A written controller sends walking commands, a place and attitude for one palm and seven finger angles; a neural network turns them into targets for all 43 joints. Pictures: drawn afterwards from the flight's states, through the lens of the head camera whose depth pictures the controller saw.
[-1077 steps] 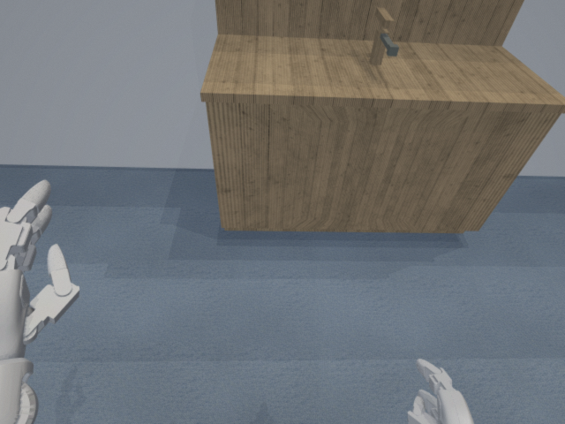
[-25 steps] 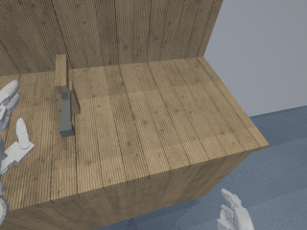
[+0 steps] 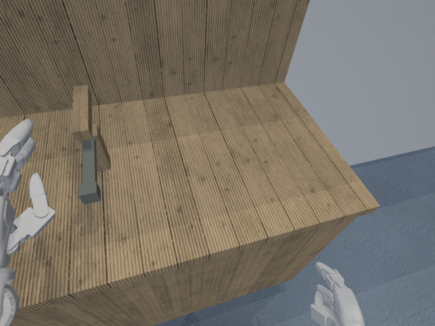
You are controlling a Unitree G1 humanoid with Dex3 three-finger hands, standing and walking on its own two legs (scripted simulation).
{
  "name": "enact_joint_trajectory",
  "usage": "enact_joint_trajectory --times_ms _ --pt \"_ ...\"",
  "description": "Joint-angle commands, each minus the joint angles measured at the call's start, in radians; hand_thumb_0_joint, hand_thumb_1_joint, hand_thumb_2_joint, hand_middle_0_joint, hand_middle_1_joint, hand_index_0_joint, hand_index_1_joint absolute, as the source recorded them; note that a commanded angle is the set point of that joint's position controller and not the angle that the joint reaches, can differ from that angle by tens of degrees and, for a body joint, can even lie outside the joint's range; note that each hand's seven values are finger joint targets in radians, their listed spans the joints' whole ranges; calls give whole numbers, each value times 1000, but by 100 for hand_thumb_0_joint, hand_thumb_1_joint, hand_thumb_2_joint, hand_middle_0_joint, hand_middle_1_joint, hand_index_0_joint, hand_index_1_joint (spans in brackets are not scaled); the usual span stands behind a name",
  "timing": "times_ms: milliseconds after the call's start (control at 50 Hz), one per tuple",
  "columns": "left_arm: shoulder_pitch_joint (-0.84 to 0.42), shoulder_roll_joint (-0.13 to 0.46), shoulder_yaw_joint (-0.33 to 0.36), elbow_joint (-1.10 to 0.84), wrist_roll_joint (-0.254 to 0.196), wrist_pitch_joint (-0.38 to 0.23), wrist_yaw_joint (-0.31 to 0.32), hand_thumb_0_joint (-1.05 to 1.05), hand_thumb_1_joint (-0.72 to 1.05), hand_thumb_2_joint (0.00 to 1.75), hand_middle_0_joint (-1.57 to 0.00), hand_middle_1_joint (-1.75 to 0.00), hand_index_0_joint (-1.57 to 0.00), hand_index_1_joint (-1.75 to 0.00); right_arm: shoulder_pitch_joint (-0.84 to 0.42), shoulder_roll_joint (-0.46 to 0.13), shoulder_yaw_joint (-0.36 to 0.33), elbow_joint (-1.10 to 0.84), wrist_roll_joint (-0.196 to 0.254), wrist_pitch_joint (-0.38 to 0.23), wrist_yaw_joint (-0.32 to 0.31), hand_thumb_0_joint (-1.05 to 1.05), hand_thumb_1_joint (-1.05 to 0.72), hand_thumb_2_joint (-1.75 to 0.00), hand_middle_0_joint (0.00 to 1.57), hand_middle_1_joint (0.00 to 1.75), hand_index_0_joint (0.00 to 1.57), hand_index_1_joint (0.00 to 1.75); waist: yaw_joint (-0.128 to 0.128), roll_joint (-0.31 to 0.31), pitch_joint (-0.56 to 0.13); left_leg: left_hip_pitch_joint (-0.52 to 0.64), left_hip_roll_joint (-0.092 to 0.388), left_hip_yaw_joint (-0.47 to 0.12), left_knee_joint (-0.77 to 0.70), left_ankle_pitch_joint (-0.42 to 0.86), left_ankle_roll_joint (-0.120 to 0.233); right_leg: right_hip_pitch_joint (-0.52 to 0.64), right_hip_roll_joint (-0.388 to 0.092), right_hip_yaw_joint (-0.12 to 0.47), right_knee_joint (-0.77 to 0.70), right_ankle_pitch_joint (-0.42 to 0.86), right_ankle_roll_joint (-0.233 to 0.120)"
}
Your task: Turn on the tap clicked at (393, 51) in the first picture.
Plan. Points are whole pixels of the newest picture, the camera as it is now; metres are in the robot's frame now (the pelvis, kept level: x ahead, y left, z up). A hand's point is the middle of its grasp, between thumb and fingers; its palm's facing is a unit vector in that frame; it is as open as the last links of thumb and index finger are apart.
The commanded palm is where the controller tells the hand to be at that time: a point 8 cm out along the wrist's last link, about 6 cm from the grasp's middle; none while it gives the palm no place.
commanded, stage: look again from close up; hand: left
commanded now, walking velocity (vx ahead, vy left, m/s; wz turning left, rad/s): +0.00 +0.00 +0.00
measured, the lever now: (90, 192) +0.30 +0.26 +0.07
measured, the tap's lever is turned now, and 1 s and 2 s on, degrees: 0 0 0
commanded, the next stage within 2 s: shuffle to correct the standing spot in 0.26 s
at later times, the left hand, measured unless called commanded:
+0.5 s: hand (52, 212) +0.22 +0.25 +0.16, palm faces +0.36 -0.85 -0.38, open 7.4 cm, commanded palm +0.16 +0.28 +0.17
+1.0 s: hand (100, 220) +0.21 +0.18 +0.16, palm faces +0.30 -0.85 -0.43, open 7.4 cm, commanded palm +0.16 +0.22 +0.17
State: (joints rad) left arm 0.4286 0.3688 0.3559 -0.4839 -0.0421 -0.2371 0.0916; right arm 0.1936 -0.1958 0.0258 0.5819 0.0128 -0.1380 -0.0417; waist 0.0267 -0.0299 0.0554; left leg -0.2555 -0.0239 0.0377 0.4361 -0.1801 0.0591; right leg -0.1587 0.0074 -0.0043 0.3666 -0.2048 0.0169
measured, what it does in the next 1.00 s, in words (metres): shifts its weight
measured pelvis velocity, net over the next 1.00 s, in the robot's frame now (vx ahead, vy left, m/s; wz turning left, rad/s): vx -0.01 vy -0.06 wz -0.02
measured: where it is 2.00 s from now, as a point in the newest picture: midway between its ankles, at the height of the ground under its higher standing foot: outside the picture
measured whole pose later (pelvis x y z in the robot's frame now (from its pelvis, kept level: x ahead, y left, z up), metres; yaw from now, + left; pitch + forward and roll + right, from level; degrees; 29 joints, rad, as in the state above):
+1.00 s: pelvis -0.01 -0.06 +0.00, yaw -1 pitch +1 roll -1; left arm 0.48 0.39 0.38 -0.53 -0.09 -0.18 0.07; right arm 0.19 -0.20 0.00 0.55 0.02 -0.11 -0.05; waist 0.01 0.01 0.06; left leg -0.32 0.06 0.01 0.48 -0.18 -0.02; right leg -0.22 0.09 -0.02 0.40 -0.20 -0.06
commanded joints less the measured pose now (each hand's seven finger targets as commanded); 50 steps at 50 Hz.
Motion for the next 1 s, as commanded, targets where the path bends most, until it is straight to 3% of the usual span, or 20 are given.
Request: enact_joint_trajectory --times_ms 0,40,60,140,160,240,260,340,360,380,440,460,600,740,760,840,860,940,960,980 --pt "-64 158 97 -175 -6 -47 21 0 90 90 -20 -30 -20 -30 -76 -135 -58 -159 3 -48 -8 0 -90 -90 20 30 20 30 -8 87 -163 86 111 -115 -94 53 -47 9 -58 52 -42 126 -34" --pt "-72 178 117 -170 -2 -41 27 0 90 90 -20 -30 -20 -30 -95 -132 -52 -160 8 -44 -10 0 -90 -90 20 30 20 30 -5 85 -148 72 105 -107 -98 19 -47 2 -56 50 -51 104 -32" --pt "-65 136 79 -140 -8 -42 19 0 90 90 -20 -30 -20 -30 -84 -134 -50 -155 1 -37 -9 0 -90 -90 20 30 20 30 -8 81 -143 59 102 -110 -105 0 -42 -1 -51 43 -60 89 -31" --pt "-78 185 117 -197 -4 -41 26 0 90 90 -20 -30 -20 -30 -105 -130 -52 -166 8 -39 -12 0 -90 -90 20 30 20 30 -5 88 -160 75 99 -106 -93 20 -40 12 -57 53 -57 115 -34" --pt "-66 149 85 -177 -10 -44 19 0 90 90 -20 -30 -20 -30 -89 -135 -50 -159 1 -36 -10 0 -90 -90 20 30 20 30 -7 81 -165 67 96 -108 -97 25 -37 20 -52 40 -60 115 -32" --pt "-61 193 126 -225 -5 -43 28 0 90 90 -20 -30 -20 -30 -102 -133 -53 -165 7 -41 -12 0 -90 -90 20 30 20 30 -4 119 -178 81 100 -111 -96 56 -43 32 -55 43 -42 131 -34" --pt "-44 152 88 -193 -12 -43 20 0 90 90 -20 -30 -20 -30 -88 -134 -50 -161 1 -36 -10 0 -90 -90 20 30 20 30 -6 99 -172 69 98 -112 -103 46 -39 29 -48 32 -50 121 -31" --pt "-30 186 129 -185 -9 -34 26 0 90 90 -20 -30 -20 -30 -97 -130 -52 -165 9 -35 -13 0 -90 -90 20 30 20 30 -5 90 -159 76 101 -108 -94 37 -41 17 -58 45 -58 120 -33" --pt "-31 145 92 -157 -17 -36 18 0 90 90 -20 -30 -20 -30 -80 -133 -49 -156 2 -29 -12 0 -90 -90 20 30 20 30 -9 75 -151 67 102 -115 -111 35 -43 10 -45 31 -66 106 -29" --pt "-47 165 105 -175 -17 -35 17 0 90 90 -20 -30 -20 -30 -83 -129 -56 -170 7 -31 -14 0 -90 -90 20 30 20 30 -10 76 -151 83 112 -121 -114 41 -47 6 -46 40 -64 108 -29" --pt "-80 178 114 -183 -15 -29 21 0 90 90 -20 -30 -20 -30 -100 -125 -52 -170 12 -31 -18 0 -90 -90 20 30 20 30 -9 100 -128 84 131 -123 -136 42 -58 -13 -31 28 -50 86 -21" --pt "-78 144 83 -155 -23 -29 13 0 90 90 -20 -30 -20 -30 -85 -131 -50 -163 5 -26 -16 0 -90 -90 20 30 20 30 -10 107 -128 63 135 -130 -153 24 -54 -4 -22 18 -49 74 -17" --pt "-87 165 98 -253 -21 -34 14 0 90 90 -20 -30 -20 -30 -78 -124 -65 -188 5 -37 -3 0 -90 -90 20 30 20 30 -5 179 -178 69 184 -143 -138 53 -51 15 -23 15 12 63 -21" --pt "-5 195 153 -259 -31 -18 12 0 90 90 -20 -30 -20 -30 -79 -121 -72 -195 10 -31 0 0 -90 -90 20 30 20 30 -7 132 -194 70 184 -121 -77 86 -45 -11 -26 26 1 102 -26" --pt "-1 160 118 -232 -39 -15 3 0 90 90 -20 -30 -20 -30 -70 -124 -68 -191 4 -24 1 0 -90 -90 20 30 20 30 -10 130 -188 51 179 -113 -80 65 -42 -13 -21 21 -7 95 -22" --pt "8 194 150 -235 -42 -2 6 0 90 90 -20 -30 -20 -30 -81 -123 -75 -194 12 -24 -7 0 -90 -90 20 30 20 30 -13 94 -186 68 170 -100 -38 66 -43 -40 -36 47 -25 128 -29" --pt "7 158 114 -217 -49 0 -1 0 90 90 -20 -30 -20 -30 -68 -129 -73 -187 5 -18 -7 0 -90 -90 20 30 20 30 -16 84 -188 61 161 -94 -36 53 -40 -42 -32 42 -34 127 -25" --pt "19 206 156 -273 -53 -2 1 0 90 90 -20 -30 -20 -30 -80 -122 -79 -200 11 -23 -17 0 -90 -90 20 30 20 30 -14 75 -174 78 154 -75 24 150 -44 -81 -54 70 -39 227 -34" --pt "24 180 129 -263 -57 -8 -5 0 90 90 -20 -30 -20 -30 -65 -125 -75 -196 2 -16 -15 0 -90 -90 20 30 20 30 -15 68 -189 78 152 -65 27 169 -41 -75 -49 54 -39 241 -23" --pt "17 208 156 -289 -56 -16 -7 0 90 90 -20 -30 -20 -30 -64 -125 -87 -209 3 -20 -20 0 -90 -90 20 30 20 30 -12 77 -184 82 155 -58 46 188 -42 -88 -56 66 -35 279 -15"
